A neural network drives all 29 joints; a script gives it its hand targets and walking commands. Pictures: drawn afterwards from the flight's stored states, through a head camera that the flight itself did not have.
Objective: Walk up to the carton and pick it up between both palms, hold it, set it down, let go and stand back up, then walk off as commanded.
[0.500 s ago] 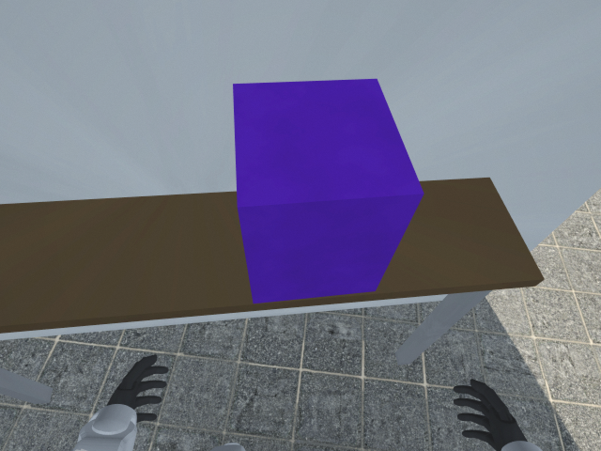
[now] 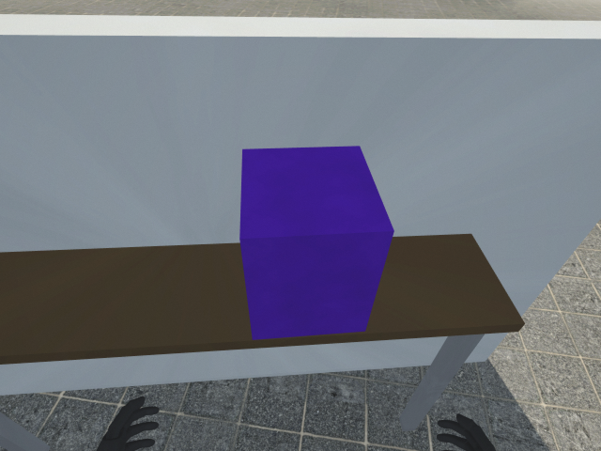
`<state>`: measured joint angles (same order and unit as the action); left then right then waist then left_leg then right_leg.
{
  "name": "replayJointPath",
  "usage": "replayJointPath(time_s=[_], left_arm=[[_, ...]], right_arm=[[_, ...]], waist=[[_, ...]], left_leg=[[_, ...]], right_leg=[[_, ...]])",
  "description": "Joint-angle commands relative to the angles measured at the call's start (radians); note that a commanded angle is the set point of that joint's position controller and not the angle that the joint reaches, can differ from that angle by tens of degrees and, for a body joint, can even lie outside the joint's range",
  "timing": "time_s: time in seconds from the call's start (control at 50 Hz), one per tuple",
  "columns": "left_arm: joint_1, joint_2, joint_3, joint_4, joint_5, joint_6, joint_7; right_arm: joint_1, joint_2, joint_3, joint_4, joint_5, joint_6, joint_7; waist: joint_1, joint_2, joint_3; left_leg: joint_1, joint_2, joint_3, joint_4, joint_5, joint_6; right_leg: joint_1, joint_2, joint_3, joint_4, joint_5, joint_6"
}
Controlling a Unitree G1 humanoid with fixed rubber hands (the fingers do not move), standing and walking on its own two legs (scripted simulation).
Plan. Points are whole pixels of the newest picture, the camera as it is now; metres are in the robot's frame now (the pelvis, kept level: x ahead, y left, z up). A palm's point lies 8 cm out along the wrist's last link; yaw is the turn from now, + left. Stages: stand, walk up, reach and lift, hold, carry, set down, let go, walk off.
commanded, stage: reach and lift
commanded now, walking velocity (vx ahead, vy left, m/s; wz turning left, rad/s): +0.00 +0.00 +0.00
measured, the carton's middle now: (305, 243) +0.47 +0.03 +0.02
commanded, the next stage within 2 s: none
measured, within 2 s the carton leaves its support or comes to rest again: neither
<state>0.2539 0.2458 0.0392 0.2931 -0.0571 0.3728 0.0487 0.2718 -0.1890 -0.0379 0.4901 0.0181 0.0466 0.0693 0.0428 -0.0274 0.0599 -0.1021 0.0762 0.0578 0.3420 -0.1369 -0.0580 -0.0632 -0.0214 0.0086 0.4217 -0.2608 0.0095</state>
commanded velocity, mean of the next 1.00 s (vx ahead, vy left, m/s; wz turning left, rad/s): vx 0.00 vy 0.00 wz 0.00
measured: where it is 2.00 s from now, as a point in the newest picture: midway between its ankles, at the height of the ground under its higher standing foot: outside the picture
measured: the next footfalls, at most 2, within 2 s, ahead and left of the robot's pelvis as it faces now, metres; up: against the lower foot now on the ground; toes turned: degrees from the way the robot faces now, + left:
none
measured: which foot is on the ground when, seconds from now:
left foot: down 0.00-1.00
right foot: down 0.00-1.00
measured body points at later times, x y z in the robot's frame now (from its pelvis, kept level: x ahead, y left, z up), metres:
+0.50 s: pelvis +0.02 +0.01 +0.01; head +0.01 +0.03 +0.45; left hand +0.18 +0.22 -0.02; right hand +0.20 -0.22 -0.02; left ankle +0.04 +0.16 -0.74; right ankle -0.01 -0.12 -0.74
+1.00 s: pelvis +0.01 -0.01 +0.00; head +0.01 +0.00 +0.45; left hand +0.20 +0.19 +0.03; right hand +0.22 -0.20 +0.03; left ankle +0.04 +0.16 -0.74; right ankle -0.01 -0.12 -0.74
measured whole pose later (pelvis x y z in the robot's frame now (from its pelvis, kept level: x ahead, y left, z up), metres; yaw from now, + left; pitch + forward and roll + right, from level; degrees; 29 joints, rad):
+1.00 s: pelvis +0.01 -0.01 +0.00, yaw -1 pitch -3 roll +0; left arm 0.39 0.10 -0.05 -0.14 -0.09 0.12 0.17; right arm 0.38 -0.24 0.07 0.02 0.29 -0.09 0.01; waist 0.07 -0.04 0.05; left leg -0.10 0.11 0.07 0.29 -0.12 -0.08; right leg -0.06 0.01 0.02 0.35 -0.23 -0.01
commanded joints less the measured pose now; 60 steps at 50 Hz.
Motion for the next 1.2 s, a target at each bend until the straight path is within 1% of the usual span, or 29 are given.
replayJointPath(time_s=[0.0, 0.02, 0.04, 0.14, 0.2, 0.24, 0.28, 0.3, 0.36, 0.38, 0.4, 0.42, 0.48, 0.58, 0.66, 0.72, 0.78, 0.8, 0.82, 0.84, 0.86, 0.88, 0.92, 0.94, 0.96, 1.06, 1.12, 1.14, 1.18], left_arm=[[-0.090, 0.113, 0.072, -0.256, 0.013, -0.059, 0.027], [-0.101, 0.112, 0.073, -0.261, 0.006, -0.063, 0.033], [-0.102, 0.101, 0.066, -0.264, -0.010, -0.069, 0.030], [-0.009, 0.035, 0.063, -0.369, -0.008, -0.139, 0.066], [0.034, 0.002, 0.043, -0.360, -0.016, -0.158, 0.060], [0.032, -0.001, 0.042, -0.421, 0.010, -0.172, 0.083], [0.046, -0.025, 0.015, -0.462, 0.008, -0.188, 0.094], [0.063, -0.040, -0.007, -0.475, 0.002, -0.195, 0.102], [0.061, -0.061, -0.021, -0.491, 0.005, -0.214, 0.110], [0.088, -0.077, -0.032, -0.489, 0.000, -0.221, 0.113], [0.075, -0.077, -0.032, -0.510, -0.004, -0.237, 0.112], [0.089, -0.089, -0.047, -0.515, -0.008, -0.239, 0.114], [0.111, -0.090, -0.045, -0.547, 0.011, -0.257, 0.119], [0.106, -0.108, -0.050, -0.551, -0.003, -0.286, 0.123], [0.087, -0.094, -0.028, -0.586, -0.014, -0.319, 0.130], [0.102, -0.113, -0.046, -0.591, 0.004, -0.330, 0.131], [0.099, -0.087, -0.056, -0.662, -0.012, -0.338, 0.133], [0.060, -0.099, -0.043, -0.671, -0.010, -0.336, 0.134], [0.091, -0.111, -0.057, -0.660, -0.024, -0.331, 0.125], [0.088, -0.098, -0.059, -0.658, -0.032, -0.335, 0.124], [0.118, -0.088, -0.068, -0.690, -0.046, -0.335, 0.119], [0.087, -0.087, -0.058, -0.695, -0.051, -0.337, 0.116], [0.079, -0.098, -0.034, -0.683, -0.025, -0.318, 0.123], [0.034, -0.079, -0.060, -0.664, -0.035, -0.309, 0.116], [-0.008, -0.075, -0.062, -0.660, -0.020, -0.289, 0.119], [-0.183, -0.066, -0.015, -0.682, -0.069, -0.193, 0.135], [-0.237, -0.043, 0.016, -0.780, -0.069, -0.140, 0.145], [-0.216, -0.058, 0.034, -0.713, -0.066, -0.106, 0.141], [-0.281, -0.049, 0.007, -0.755, -0.081, -0.071, 0.137]], right_arm=[[-0.090, -0.205, -0.084, -0.274, 0.012, -0.033, -0.008], [-0.090, -0.210, -0.086, -0.286, 0.021, -0.035, -0.007], [-0.108, -0.220, -0.111, -0.298, 0.022, -0.030, -0.012], [-0.043, -0.217, -0.073, -0.366, 0.080, -0.071, 0.022], [-0.035, -0.214, -0.050, -0.379, 0.107, -0.080, 0.029], [-0.014, -0.230, -0.046, -0.343, 0.140, -0.088, 0.052], [-0.023, -0.238, -0.040, -0.368, 0.159, -0.101, 0.070], [-0.022, -0.273, -0.070, -0.337, 0.166, -0.111, 0.075], [-0.018, -0.272, -0.078, -0.374, 0.190, -0.133, 0.081], [-0.015, -0.276, -0.089, -0.386, 0.177, -0.145, 0.086], [-0.001, -0.244, -0.054, -0.394, 0.188, -0.153, 0.084], [0.006, -0.265, -0.070, -0.413, 0.199, -0.165, 0.081], [0.028, -0.254, -0.061, -0.407, 0.220, -0.169, 0.067], [0.027, -0.245, -0.059, -0.496, 0.224, -0.197, 0.043], [0.028, -0.219, -0.025, -0.566, 0.231, -0.206, 0.011], [0.062, -0.186, 0.011, -0.550, 0.243, -0.214, 0.003], [0.049, -0.188, 0.003, -0.660, 0.262, -0.218, -0.013], [0.040, -0.175, 0.039, -0.617, 0.266, -0.206, -0.022], [0.056, -0.194, 0.017, -0.646, 0.257, -0.211, -0.029], [0.048, -0.191, 0.009, -0.648, 0.260, -0.214, -0.031], [0.069, -0.195, 0.004, -0.691, 0.259, -0.216, -0.043], [0.035, -0.180, 0.005, -0.713, 0.256, -0.216, -0.053], [0.042, -0.173, 0.030, -0.678, 0.268, -0.208, -0.055], [-0.016, -0.151, 0.044, -0.703, 0.276, -0.197, -0.062], [-0.076, -0.137, 0.067, -0.726, 0.280, -0.186, -0.065], [-0.229, -0.141, 0.020, -0.715, 0.262, -0.098, -0.090], [-0.258, -0.138, 0.041, -0.710, 0.291, -0.054, -0.106], [-0.258, -0.151, 0.029, -0.691, 0.272, -0.040, -0.112], [-0.330, -0.161, 0.021, -0.674, 0.290, -0.017, -0.113]], waist=[[0.005, 0.014, -0.028], [0.008, 0.006, -0.043], [-0.020, -0.053, -0.053], [0.022, -0.013, -0.156], [0.020, -0.064, -0.113], [0.023, 0.015, -0.120], [0.036, 0.034, -0.123], [0.020, 0.054, -0.148], [0.011, 0.050, -0.117], [0.005, -0.006, -0.112], [0.021, 0.018, -0.115], [0.000, 0.002, -0.142], [0.008, 0.041, -0.126], [0.004, -0.011, -0.115], [0.030, -0.042, -0.119], [0.019, -0.015, -0.099], [0.030, -0.020, -0.112], [0.036, -0.006, -0.084], [0.022, -0.053, -0.089], [0.018, -0.055, -0.091], [0.014, -0.063, -0.136], [0.006, -0.059, -0.107], [0.034, -0.024, -0.123], [0.033, -0.023, -0.110], [0.061, 0.000, -0.087], [0.058, -0.038, -0.114], [0.061, 0.051, -0.178], [0.069, 0.033, -0.146], [0.043, 0.057, -0.180]], left_leg=[[0.156, -0.099, 0.081, -0.072, -0.057, 0.035], [0.154, -0.095, 0.073, -0.063, -0.028, 0.042], [0.155, -0.093, 0.072, -0.058, -0.021, 0.047], [0.219, -0.097, 0.054, -0.037, 0.125, 0.037], [0.231, -0.094, 0.036, -0.046, 0.170, 0.039], [0.250, -0.085, 0.033, -0.048, 0.179, 0.013], [0.284, -0.081, 0.019, -0.042, 0.225, 0.002], [0.302, -0.074, 0.005, -0.044, 0.260, -0.012], [0.258, -0.082, 0.006, -0.054, 0.163, -0.002], [0.263, -0.074, 0.002, -0.048, 0.166, 0.003], [0.251, -0.084, 0.011, -0.037, 0.203, 0.005], [0.288, -0.080, 0.011, -0.025, 0.228, 0.000], [0.298, -0.081, 0.009, -0.024, 0.275, -0.008], [0.258, -0.081, 0.005, -0.023, 0.279, 0.001], [0.235, -0.085, 0.019, -0.025, 0.265, 0.017], [0.265, -0.082, 0.013, -0.008, 0.294, 0.020], [0.262, -0.084, 0.018, -0.012, 0.272, 0.027], [0.237, -0.088, 0.023, -0.010, 0.283, 0.025], [0.241, -0.085, 0.021, -0.016, 0.273, 0.032], [0.246, -0.083, 0.019, -0.022, 0.253, 0.035], [0.259, -0.085, 0.019, -0.009, 0.291, 0.038], [0.255, -0.086, 0.013, -0.013, 0.254, 0.039], [0.267, -0.090, 0.014, -0.015, 0.285, 0.041], [0.248, -0.089, 0.007, -0.014, 0.243, 0.046], [0.247, -0.091, 0.019, -0.033, 0.188, 0.054], [0.197, -0.069, 0.020, -0.075, 0.053, 0.067], [0.222, -0.075, 0.025, -0.056, 0.119, 0.049], [0.223, -0.067, 0.029, -0.066, 0.123, 0.047], [0.265, -0.064, 0.021, -0.057, 0.136, 0.040]], right_leg=[[-0.233, 0.052, -0.035, -0.188, -0.032, 0.012], [-0.238, 0.050, -0.033, -0.181, -0.002, 0.012], [-0.221, 0.054, -0.036, -0.187, 0.016, 0.013], [-0.208, 0.065, -0.017, -0.176, 0.116, -0.007], [-0.212, 0.073, -0.007, -0.192, 0.164, -0.004], [-0.228, 0.073, -0.010, -0.203, 0.114, -0.022], [-0.256, 0.086, -0.005, -0.212, 0.126, -0.037], [-0.241, 0.096, -0.018, -0.215, 0.139, -0.055], [-0.222, 0.080, -0.003, -0.222, 0.095, -0.058], [-0.236, 0.083, -0.007, -0.219, 0.115, -0.056], [-0.236, 0.067, 0.007, -0.219, 0.168, -0.042], [-0.243, 0.079, -0.010, -0.218, 0.173, -0.039], [-0.215, 0.082, -0.003, -0.212, 0.214, -0.045], [-0.207, 0.083, 0.001, -0.214, 0.203, -0.042], [-0.181, 0.076, 0.015, -0.197, 0.239, -0.025], [-0.208, 0.079, 0.018, -0.198, 0.249, -0.032], [-0.200, 0.072, 0.024, -0.197, 0.241, -0.026], [-0.208, 0.064, 0.034, -0.188, 0.272, -0.015], [-0.201, 0.070, 0.027, -0.195, 0.280, -0.014], [-0.211, 0.071, 0.018, -0.203, 0.220, -0.011], [-0.189, 0.068, 0.021, -0.191, 0.317, -0.007], [-0.202, 0.068, 0.026, -0.196, 0.289, -0.010], [-0.202, 0.060, 0.035, -0.187, 0.311, -0.007], [-0.216, 0.053, 0.044, -0.197, 0.250, -0.011], [-0.221, 0.047, 0.050, -0.208, 0.196, -0.007], [-0.222, 0.055, 0.057, -0.214, 0.023, -0.023], [-0.198, 0.055, 0.052, -0.187, 0.098, -0.026], [-0.202, 0.056, 0.044, -0.196, 0.086, -0.025], [-0.228, 0.058, 0.041, -0.200, 0.078, -0.029]])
